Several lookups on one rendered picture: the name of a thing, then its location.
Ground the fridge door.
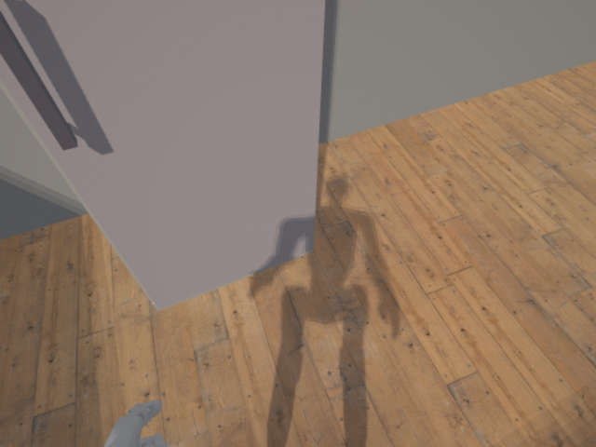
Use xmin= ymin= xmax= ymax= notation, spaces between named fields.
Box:
xmin=0 ymin=0 xmax=325 ymax=309

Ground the handle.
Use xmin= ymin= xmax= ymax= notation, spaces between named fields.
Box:
xmin=0 ymin=11 xmax=77 ymax=151

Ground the left robot hand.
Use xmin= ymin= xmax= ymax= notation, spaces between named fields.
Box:
xmin=104 ymin=400 xmax=169 ymax=447

